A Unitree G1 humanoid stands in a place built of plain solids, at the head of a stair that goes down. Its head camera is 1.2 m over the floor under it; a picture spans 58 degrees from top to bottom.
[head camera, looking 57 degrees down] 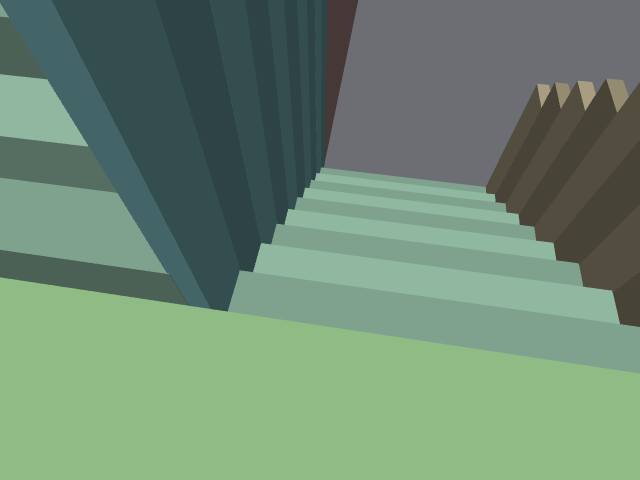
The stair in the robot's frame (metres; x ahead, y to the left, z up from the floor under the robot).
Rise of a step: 0.19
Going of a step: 0.24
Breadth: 1.45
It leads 9 degrees to the right of straight ahead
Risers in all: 10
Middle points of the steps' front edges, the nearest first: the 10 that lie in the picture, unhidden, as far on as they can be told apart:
0.42 -0.39 0.00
0.66 -0.43 -0.19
0.90 -0.46 -0.38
1.13 -0.50 -0.57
1.37 -0.54 -0.76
1.61 -0.58 -0.95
1.84 -0.61 -1.14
2.08 -0.65 -1.33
2.32 -0.69 -1.52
2.56 -0.73 -1.71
